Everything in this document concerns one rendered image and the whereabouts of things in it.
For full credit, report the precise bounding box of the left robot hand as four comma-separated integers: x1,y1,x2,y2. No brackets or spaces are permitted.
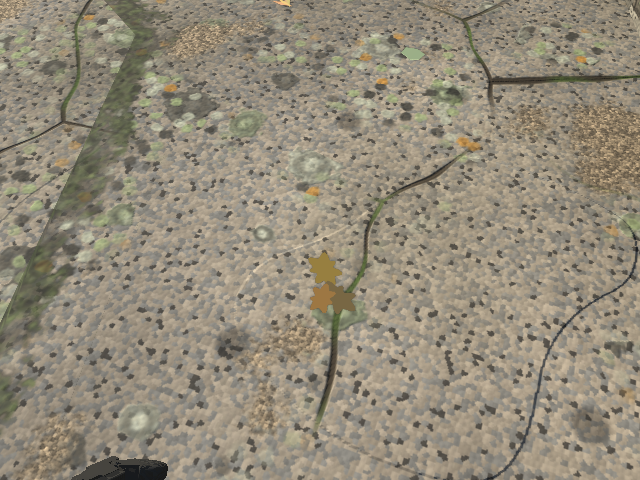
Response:
71,456,168,480

